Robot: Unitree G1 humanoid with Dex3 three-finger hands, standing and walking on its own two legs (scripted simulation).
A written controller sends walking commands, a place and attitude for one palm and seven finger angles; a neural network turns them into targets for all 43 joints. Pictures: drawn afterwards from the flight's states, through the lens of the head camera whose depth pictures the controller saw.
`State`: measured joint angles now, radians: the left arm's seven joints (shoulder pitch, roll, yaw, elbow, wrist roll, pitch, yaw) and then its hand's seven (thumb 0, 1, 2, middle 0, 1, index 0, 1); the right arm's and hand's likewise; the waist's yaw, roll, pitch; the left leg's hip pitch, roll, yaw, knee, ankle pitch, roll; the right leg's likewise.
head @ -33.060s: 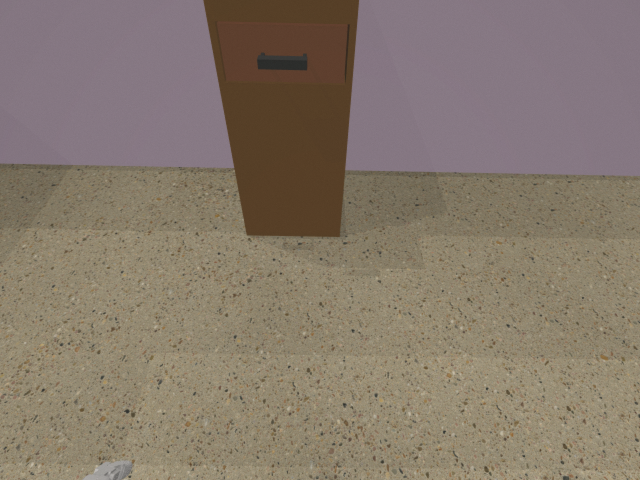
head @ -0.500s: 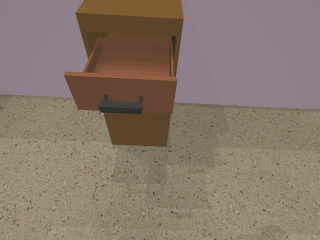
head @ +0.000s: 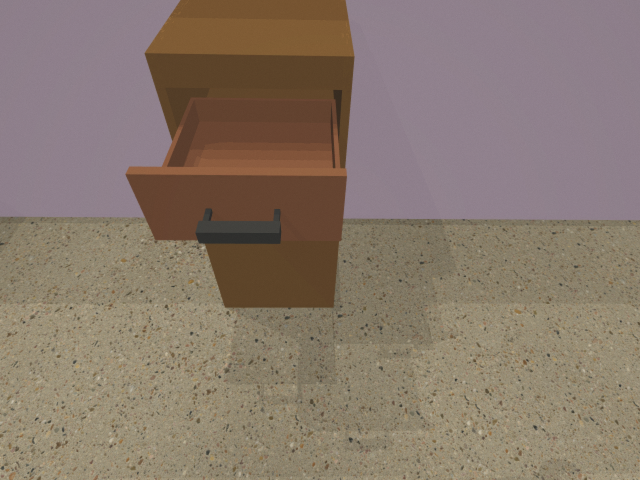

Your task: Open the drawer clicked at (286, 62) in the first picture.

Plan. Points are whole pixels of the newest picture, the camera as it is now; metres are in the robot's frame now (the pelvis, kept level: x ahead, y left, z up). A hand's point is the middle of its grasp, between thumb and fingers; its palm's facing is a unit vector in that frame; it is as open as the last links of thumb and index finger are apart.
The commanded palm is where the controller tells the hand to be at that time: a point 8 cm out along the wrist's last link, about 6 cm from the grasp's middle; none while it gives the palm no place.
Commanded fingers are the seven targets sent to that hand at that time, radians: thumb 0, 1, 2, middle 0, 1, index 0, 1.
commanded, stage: let the arm hang, fingers relaxed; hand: left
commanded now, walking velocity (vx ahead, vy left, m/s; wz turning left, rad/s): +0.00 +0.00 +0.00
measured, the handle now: (241, 223) +0.51 +0.17 +0.00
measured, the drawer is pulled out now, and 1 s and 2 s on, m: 0.27 0.27 0.27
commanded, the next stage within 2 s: look to check the result in 0.12 s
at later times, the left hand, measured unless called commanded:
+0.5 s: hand out of the picture -0.01 +0.16 -0.18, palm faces +0.05 -0.99 -0.16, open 7.4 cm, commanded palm none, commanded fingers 0.00 0.90 0.90 -0.20 -0.30 -0.20 -0.30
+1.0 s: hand out of the picture +0.01 +0.16 -0.18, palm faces +0.05 -0.99 -0.16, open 7.4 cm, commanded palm none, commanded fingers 0.00 0.90 0.90 -0.20 -0.30 -0.20 -0.30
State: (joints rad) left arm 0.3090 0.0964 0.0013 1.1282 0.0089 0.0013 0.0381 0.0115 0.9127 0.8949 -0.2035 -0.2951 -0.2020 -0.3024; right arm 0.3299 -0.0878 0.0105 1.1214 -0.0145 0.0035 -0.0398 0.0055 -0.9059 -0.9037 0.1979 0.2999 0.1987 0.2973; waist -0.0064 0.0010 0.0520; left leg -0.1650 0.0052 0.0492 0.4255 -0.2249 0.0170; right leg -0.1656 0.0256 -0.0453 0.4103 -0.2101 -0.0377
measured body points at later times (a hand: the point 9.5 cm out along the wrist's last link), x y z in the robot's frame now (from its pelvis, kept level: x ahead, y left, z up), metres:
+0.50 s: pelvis +0.02 +0.00 +0.00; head +0.03 +0.00 +0.45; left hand -0.01 +0.21 -0.16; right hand -0.01 -0.19 -0.16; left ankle +0.01 +0.11 -0.74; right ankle +0.01 -0.09 -0.74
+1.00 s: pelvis +0.03 +0.00 +0.00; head +0.05 +0.00 +0.45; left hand +0.01 +0.21 -0.16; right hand +0.01 -0.20 -0.16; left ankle +0.01 +0.11 -0.74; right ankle +0.01 -0.09 -0.74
